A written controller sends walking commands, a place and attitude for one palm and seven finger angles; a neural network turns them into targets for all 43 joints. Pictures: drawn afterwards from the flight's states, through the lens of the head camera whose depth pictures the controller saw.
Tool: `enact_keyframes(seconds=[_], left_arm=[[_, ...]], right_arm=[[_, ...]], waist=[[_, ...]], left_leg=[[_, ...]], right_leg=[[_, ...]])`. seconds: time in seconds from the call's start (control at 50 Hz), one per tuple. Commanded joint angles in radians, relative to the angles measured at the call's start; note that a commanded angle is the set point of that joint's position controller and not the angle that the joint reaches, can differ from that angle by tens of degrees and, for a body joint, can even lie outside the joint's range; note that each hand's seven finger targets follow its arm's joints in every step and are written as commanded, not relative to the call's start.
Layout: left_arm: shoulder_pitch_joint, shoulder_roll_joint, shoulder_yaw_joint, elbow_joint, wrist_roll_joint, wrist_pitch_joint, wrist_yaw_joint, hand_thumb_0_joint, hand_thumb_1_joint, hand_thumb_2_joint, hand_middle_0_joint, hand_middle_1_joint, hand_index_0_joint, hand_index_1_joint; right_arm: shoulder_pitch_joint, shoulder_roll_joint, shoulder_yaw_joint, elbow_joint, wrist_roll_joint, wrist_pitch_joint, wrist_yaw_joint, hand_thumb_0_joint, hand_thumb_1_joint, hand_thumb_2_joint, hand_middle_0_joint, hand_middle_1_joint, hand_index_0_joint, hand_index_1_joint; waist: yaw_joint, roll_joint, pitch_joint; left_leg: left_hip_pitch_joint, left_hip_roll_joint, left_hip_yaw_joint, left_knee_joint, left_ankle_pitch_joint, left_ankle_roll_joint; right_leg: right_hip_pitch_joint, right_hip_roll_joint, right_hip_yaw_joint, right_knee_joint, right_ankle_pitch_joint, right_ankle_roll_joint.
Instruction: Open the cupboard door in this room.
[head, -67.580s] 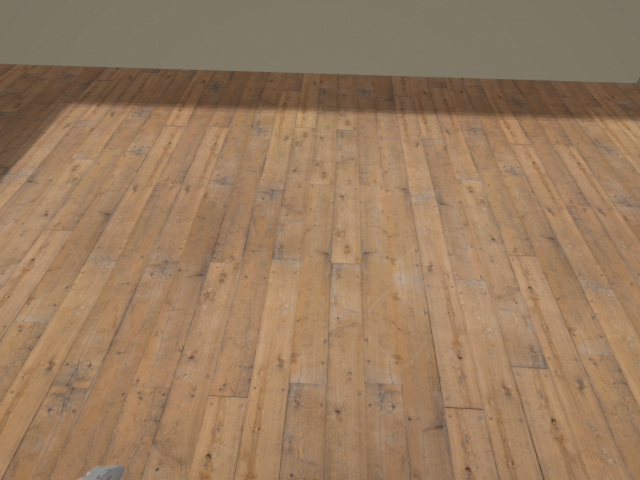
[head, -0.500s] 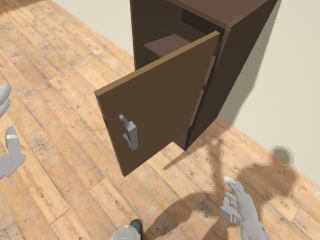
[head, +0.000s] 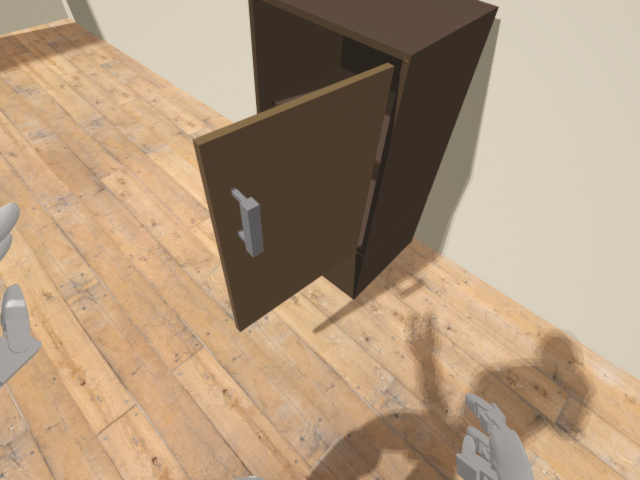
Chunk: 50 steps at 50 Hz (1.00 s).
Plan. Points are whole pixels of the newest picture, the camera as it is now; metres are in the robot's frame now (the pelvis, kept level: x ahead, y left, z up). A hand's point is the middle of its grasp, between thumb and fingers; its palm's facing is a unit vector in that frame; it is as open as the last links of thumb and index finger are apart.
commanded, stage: stop stepping back and stand still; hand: left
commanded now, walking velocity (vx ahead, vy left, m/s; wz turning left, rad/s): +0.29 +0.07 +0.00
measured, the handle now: (245, 221) +0.53 +0.16 -0.05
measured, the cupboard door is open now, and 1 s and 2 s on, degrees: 83 83 83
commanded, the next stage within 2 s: let the arm hang, fingers relaxed in 0.52 s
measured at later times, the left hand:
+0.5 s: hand out of the picture +0.12 +0.27 +0.16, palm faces +0.48 -0.77 -0.42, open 7.4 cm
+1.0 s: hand out of the picture -0.06 +0.18 -0.17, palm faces +0.15 -0.97 -0.19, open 6.8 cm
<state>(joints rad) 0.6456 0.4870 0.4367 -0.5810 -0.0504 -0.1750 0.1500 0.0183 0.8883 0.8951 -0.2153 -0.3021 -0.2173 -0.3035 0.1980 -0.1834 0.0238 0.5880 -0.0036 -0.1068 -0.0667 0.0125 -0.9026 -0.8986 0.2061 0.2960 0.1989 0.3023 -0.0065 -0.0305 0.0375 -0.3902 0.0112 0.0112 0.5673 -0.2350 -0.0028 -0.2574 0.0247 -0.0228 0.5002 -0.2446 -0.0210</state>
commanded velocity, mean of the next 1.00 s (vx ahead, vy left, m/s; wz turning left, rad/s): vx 0.07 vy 0.01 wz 0.00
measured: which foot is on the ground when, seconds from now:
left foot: up 0.00-0.12, down 0.14-1.00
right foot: down 0.00-0.54, up 0.56-0.64, down 0.66-1.00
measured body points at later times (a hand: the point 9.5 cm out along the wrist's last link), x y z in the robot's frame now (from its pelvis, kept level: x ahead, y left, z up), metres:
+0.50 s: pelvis -0.06 +0.00 +0.00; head -0.08 +0.02 +0.45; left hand +0.09 +0.31 +0.19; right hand +0.09 -0.24 -0.09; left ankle -0.03 +0.12 -0.73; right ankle -0.01 -0.09 -0.73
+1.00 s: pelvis -0.07 +0.00 +0.00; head -0.05 +0.01 +0.45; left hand -0.06 +0.23 -0.15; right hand -0.02 -0.24 -0.15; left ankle -0.02 +0.12 -0.73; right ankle -0.03 -0.10 -0.73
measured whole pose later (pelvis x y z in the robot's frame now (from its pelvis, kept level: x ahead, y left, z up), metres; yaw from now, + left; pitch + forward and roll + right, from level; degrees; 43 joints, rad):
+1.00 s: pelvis -0.07 +0.00 +0.00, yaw +6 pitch -1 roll -1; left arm 0.28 0.18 0.03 0.98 0.01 0.01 0.02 -0.04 1.03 0.89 -0.21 -0.30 -0.21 -0.30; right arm 0.27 -0.18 0.00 1.03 -0.03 0.03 -0.01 0.00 -0.93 -0.90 0.21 0.30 0.20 0.30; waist 0.00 -0.02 0.05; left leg -0.30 0.01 -0.01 0.47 -0.16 0.00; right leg -0.24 0.02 -0.07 0.46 -0.21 -0.04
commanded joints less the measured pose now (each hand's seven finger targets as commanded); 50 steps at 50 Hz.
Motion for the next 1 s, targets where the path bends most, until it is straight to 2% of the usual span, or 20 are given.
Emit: enact_keyframes(seconds=[0.0,0.08,0.16,0.2,0.26,0.28,0.32,0.36,0.44,0.46,0.5,0.52,0.58,0.6,0.62,0.7,0.74,0.82,0.92,0.98], left_arm=[[-0.177,0.112,0.094,-0.096,0.009,-0.038,0.033,0.0,0.9,0.9,-0.2,-0.3,-0.2,-0.3],[-0.219,0.089,0.057,-0.068,0.034,-0.05,0.038,0.0,0.9,0.9,-0.2,-0.3,-0.2,-0.3],[-0.207,0.122,0.101,-0.149,0.045,-0.08,0.036,0.0,0.9,0.9,-0.2,-0.3,-0.2,-0.3],[-0.195,0.14,0.119,-0.141,0.056,-0.081,0.032,0.0,0.9,0.9,-0.2,-0.3,-0.2,-0.3],[-0.132,0.1,0.09,-0.08,0.052,-0.078,0.028,0.0,0.9,0.9,-0.2,-0.3,-0.2,-0.3],[-0.131,0.101,0.086,-0.059,0.051,-0.079,0.022,0.0,0.9,0.9,-0.2,-0.3,-0.2,-0.3],[-0.201,0.134,0.1,-0.075,0.032,-0.083,0.017,0.0,0.9,0.9,-0.2,-0.3,-0.2,-0.3],[-0.223,0.112,0.097,-0.04,0.03,-0.092,0.013,0.0,0.9,0.9,-0.2,-0.3,-0.2,-0.3],[-0.18,0.105,0.091,-0.072,0.031,-0.092,0.016,0.0,0.9,0.9,-0.2,-0.3,-0.2,-0.3],[-0.193,0.101,0.085,-0.1,0.031,-0.096,0.017,0.0,0.9,0.9,-0.2,-0.3,-0.2,-0.3],[-0.225,0.106,0.09,-0.159,0.033,-0.109,0.023,0.0,0.9,0.9,-0.2,-0.3,-0.2,-0.3],[-0.219,0.12,0.11,-0.146,0.035,-0.114,0.023,0.0,0.9,0.9,-0.2,-0.3,-0.2,-0.3],[-0.214,0.106,0.097,-0.099,0.048,-0.103,0.018,0.0,0.9,0.9,-0.2,-0.3,-0.2,-0.3],[-0.21,-0.161,-0.336,0.692,0.099,0.059,-0.115,0.0,0.9,0.9,-0.2,-0.3,-0.2,-0.3],[-0.21,-0.194,-0.308,0.724,0.091,0.163,-0.138,0.0,0.9,0.9,-0.2,-0.3,-0.2,-0.3],[-0.323,-0.153,-0.338,0.943,0.091,0.163,-0.143,0.0,0.9,0.9,-0.2,-0.3,-0.2,-0.3],[-0.391,-0.135,-0.352,1.07,0.082,0.165,-0.138,0.0,0.9,0.9,-0.2,-0.3,-0.2,-0.3],[-0.398,-0.156,-0.389,1.314,0.069,0.176,-0.13,0.0,0.9,0.9,-0.2,-0.3,-0.2,-0.3],[-0.339,-0.199,-0.38,1.505,0.068,0.164,-0.125,0.0,0.9,0.9,-0.2,-0.3,-0.2,-0.3],[-0.345,-0.193,-0.391,1.569,0.064,0.162,-0.128,0.0,0.9,0.9,-0.2,-0.3,-0.2,-0.3]], right_arm=[[-0.07,-0.15,-0.077,-0.091,-0.004,-0.032,-0.027,0.0,-0.9,-0.9,0.2,0.3,0.2,0.3],[-0.064,-0.143,-0.056,-0.082,-0.009,-0.053,-0.045,0.0,-0.9,-0.9,0.2,0.3,0.2,0.3],[-0.052,-0.153,-0.052,-0.101,-0.003,-0.075,-0.036,0.0,-0.9,-0.9,0.2,0.3,0.2,0.3],[-0.065,-0.134,-0.053,-0.11,-0.004,-0.084,-0.03,0.0,-0.9,-0.9,0.2,0.3,0.2,0.3],[-0.064,-0.152,-0.055,-0.097,-0.008,-0.085,-0.022,0.0,-0.9,-0.9,0.2,0.3,0.2,0.3],[-0.06,-0.155,-0.063,-0.097,-0.011,-0.077,-0.022,0.0,-0.9,-0.9,0.2,0.3,0.2,0.3],[-0.057,-0.147,-0.075,-0.099,-0.007,-0.064,-0.015,0.0,-0.9,-0.9,0.2,0.3,0.2,0.3],[-0.01,-0.143,-0.078,-0.065,-0.007,-0.072,-0.011,0.0,-0.9,-0.9,0.2,0.3,0.2,0.3],[-0.045,-0.121,-0.053,-0.078,-0.008,-0.075,-0.029,0.0,-0.9,-0.9,0.2,0.3,0.2,0.3],[-0.043,-0.134,-0.056,-0.081,-0.011,-0.082,-0.033,0.0,-0.9,-0.9,0.2,0.3,0.2,0.3],[-0.055,-0.163,-0.063,-0.108,-0.013,-0.092,-0.037,0.0,-0.9,-0.9,0.2,0.3,0.2,0.3],[-0.056,-0.149,-0.058,-0.096,-0.009,-0.096,-0.03,0.0,-0.9,-0.9,0.2,0.3,0.2,0.3],[-0.056,-0.132,-0.05,-0.087,-0.01,-0.11,-0.022,0.0,-0.9,-0.9,0.2,0.3,0.2,0.3],[-0.065,-0.259,-0.117,0.162,-0.012,-0.133,0.049,0.0,-0.9,-0.9,0.2,0.3,0.2,0.3],[0.002,-0.209,-0.109,0.142,-0.002,-0.028,0.058,0.0,-0.9,-0.9,0.2,0.3,0.2,0.3],[0.025,-0.134,-0.065,0.163,-0.012,0.049,0.063,0.0,-0.9,-0.9,0.2,0.3,0.2,0.3],[0.015,-0.14,-0.067,0.202,-0.024,0.085,0.067,0.0,-0.9,-0.9,0.2,0.3,0.2,0.3],[-0.018,-0.125,-0.04,0.28,-0.031,0.105,0.065,0.0,-0.9,-0.9,0.2,0.3,0.2,0.3],[0.041,-0.078,-0.049,0.371,-0.029,0.11,0.047,0.0,-0.9,-0.9,0.2,0.3,0.2,0.3],[0.091,-0.07,-0.05,0.42,-0.025,0.116,0.046,0.0,-0.9,-0.9,0.2,0.3,0.2,0.3]], waist=[[-0.019,-0.131,-0.047],[-0.02,-0.018,-0.042],[-0.015,0.308,-0.061],[-0.01,0.281,-0.023],[0.007,0.187,0.001],[0.005,0.09,0.016],[0.0,-0.176,-0.018],[-0.016,-0.075,-0.06],[-0.012,-0.029,-0.043],[-0.012,0.053,-0.038],[0.003,0.283,-0.029],[0.01,0.287,-0.066],[0.007,0.203,-0.026],[-0.052,0.176,-0.013],[-0.014,0.114,-0.06],[-0.017,-0.273,-0.105],[-0.026,-0.197,-0.045],[0.002,0.139,0.02],[0.004,0.18,-0.045],[-0.004,0.086,-0.035]], left_leg=[[0.077,0.001,-0.037,0.372,-0.147,-0.007],[0.184,0.004,0.027,-0.06,-0.181,0.043],[0.029,0.223,-0.367,-0.403,-0.546,0.147],[-0.037,0.243,-0.377,-0.432,-0.556,0.172],[-0.1,0.157,-0.184,-0.273,-0.358,0.111],[-0.145,0.083,-0.111,-0.132,-0.306,0.075],[-0.195,-0.012,0.009,0.329,-0.185,0.021],[-0.123,0.03,-0.029,0.423,-0.168,0.018],[0.185,0.024,0.048,-0.015,-0.093,0.039],[0.228,0.031,0.013,-0.124,-0.123,0.046],[0.195,0.206,-0.273,-0.299,-0.209,0.111],[0.129,0.25,-0.328,-0.361,-0.292,0.126],[0.09,0.228,-0.238,-0.323,-0.115,0.127],[0.108,0.169,-0.164,-0.124,0.28,0.094],[0.057,0.153,-0.131,-0.11,0.41,0.082],[0.065,0.032,-0.054,0.016,0.099,0.028],[0.113,0.014,-0.038,0.018,0.055,0.027],[0.066,0.085,-0.144,-0.206,0.035,0.045],[0.105,0.062,-0.101,-0.222,-0.071,0.033],[0.138,0.052,-0.079,-0.202,-0.05,0.029]], right_leg=[[-0.264,-0.319,0.359,-0.378,-0.505,-0.127],[-0.181,-0.211,0.17,-0.223,-0.43,-0.061],[-0.069,-0.004,-0.021,0.239,-0.213,0.028],[-0.053,-0.006,-0.018,0.333,-0.206,0.021],[0.122,-0.016,-0.033,0.012,-0.173,0.002],[0.147,-0.052,0.078,-0.109,-0.191,-0.034],[0.067,-0.357,0.526,-0.336,-0.381,-0.174],[-0.02,-0.345,0.426,-0.313,-0.382,-0.179],[-0.166,-0.229,0.196,-0.222,-0.334,-0.098],[-0.168,-0.188,0.173,-0.157,-0.328,-0.072],[-0.154,-0.047,0.054,0.088,-0.153,0.002],[-0.086,-0.019,0.009,0.174,-0.163,0.025],[-0.019,-0.04,0.011,0.124,-0.122,0.028],[-0.133,-0.059,0.001,0.145,0.034,0.021],[-0.039,-0.094,0.043,0.088,0.071,0.017],[-0.017,-0.188,0.138,-0.09,0.175,-0.047],[-0.093,-0.21,0.147,-0.137,0.083,-0.075],[-0.039,-0.101,0.09,-0.104,-0.072,-0.021],[0.039,-0.112,0.095,-0.174,-0.073,-0.036],[0.007,-0.124,0.102,-0.217,-0.127,-0.042]])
